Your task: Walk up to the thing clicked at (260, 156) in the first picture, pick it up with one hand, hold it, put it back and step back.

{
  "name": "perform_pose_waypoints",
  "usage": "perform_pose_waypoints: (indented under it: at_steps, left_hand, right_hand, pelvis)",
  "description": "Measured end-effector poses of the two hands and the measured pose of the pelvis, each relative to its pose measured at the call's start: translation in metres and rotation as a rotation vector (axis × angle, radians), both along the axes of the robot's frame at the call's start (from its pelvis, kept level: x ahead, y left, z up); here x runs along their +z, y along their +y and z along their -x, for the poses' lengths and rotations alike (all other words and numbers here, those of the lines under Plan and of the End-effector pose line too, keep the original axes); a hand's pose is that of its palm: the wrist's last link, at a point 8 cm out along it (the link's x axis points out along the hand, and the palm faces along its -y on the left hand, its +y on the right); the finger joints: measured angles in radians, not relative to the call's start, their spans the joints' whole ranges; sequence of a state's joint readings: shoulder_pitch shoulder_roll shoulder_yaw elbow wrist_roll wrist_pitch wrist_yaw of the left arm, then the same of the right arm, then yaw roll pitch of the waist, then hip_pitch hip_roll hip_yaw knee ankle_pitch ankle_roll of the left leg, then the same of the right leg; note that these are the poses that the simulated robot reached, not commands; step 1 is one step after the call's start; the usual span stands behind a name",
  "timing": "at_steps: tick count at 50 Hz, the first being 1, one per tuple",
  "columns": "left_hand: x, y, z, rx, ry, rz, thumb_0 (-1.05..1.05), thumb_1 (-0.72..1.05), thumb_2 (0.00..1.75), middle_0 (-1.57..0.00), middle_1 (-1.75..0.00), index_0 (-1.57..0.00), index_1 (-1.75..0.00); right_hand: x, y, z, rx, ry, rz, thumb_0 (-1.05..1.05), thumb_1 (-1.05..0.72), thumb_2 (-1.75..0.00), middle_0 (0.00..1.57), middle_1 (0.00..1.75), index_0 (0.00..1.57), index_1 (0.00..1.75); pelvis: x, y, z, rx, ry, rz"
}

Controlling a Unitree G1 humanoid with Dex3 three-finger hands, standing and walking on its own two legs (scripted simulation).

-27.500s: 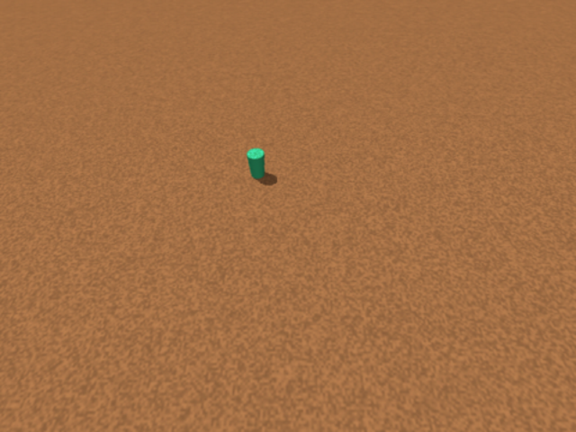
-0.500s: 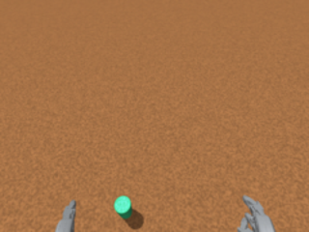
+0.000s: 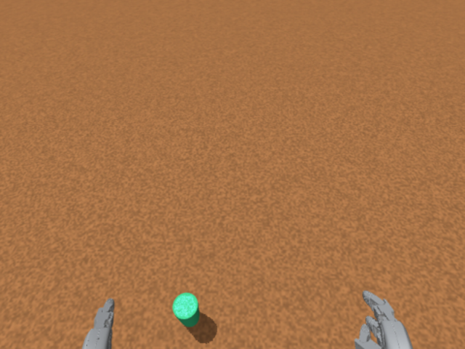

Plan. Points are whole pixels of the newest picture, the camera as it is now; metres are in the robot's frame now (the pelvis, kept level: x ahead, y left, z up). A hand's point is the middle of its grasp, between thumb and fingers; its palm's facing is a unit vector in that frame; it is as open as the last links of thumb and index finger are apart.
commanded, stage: home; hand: left
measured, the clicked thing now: (187, 311) +0.41 +0.19 -0.65
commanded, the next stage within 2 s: stand in 0.38 s
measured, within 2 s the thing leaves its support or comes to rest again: neither
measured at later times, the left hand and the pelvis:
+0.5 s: hand out of the picture +0.17 +0.18 -0.06, palm faces +0.11 -0.95 -0.28, open 17.5 cm; pelvis +0.01 +0.00 +0.00, yaw +0 degrees
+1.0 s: hand out of the picture +0.14 +0.21 -0.10, palm faces -0.02 -0.94 -0.33, open 8.3 cm; pelvis +0.00 +0.00 +0.01, yaw +0 degrees
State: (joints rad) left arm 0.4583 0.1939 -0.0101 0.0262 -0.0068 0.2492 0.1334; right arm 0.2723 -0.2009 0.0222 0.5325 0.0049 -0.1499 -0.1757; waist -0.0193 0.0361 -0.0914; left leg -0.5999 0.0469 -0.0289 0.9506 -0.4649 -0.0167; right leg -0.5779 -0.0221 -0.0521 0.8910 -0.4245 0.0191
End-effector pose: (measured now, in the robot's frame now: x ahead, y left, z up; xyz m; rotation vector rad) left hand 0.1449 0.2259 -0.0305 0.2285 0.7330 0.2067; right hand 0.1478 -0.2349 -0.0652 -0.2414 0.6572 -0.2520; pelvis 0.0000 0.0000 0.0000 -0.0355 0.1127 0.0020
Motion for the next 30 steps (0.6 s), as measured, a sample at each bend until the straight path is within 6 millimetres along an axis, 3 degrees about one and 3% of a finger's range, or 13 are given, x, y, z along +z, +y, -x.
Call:
perform_pose_waypoints:
  at_steps: [26,30]
  left_hand:
    - [-0.0002,0.0021,-0.0064,0.001,0.007,0.001,-0.01,-0.56,0.04,-0.05,-0.06,-0.06,-0.05]
    - [0.0004,0.0009,-0.0071,0.002,0.004,0.001,-0.01,-0.49,0.11,-0.1,-0.12,-0.1,-0.11]
  right_hand:
    - [-0.0011,0.0023,-0.0028,-0.001,0.012,-0.005,0.02,-0.9,-0.9,0.2,0.3,0.2,0.31]
    - [-0.001,0.0002,-0.0026,-0.003,0.012,-0.002,0.02,-0.9,-0.9,0.2,0.3,0.2,0.31]
  pelvis:
    - [0.0005,0.0022,-0.0058,-0.001,0.004,0.001]
    - [0.0005,0.0011,-0.0057,-0.001,0.003,0.0]
